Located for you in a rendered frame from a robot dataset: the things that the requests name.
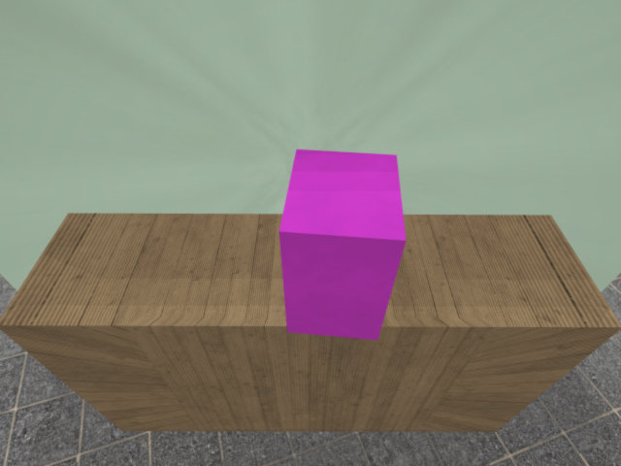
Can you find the pedestal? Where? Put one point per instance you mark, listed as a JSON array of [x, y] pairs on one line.
[[176, 322]]

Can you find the carton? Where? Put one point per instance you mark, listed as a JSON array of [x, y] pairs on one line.
[[342, 236]]

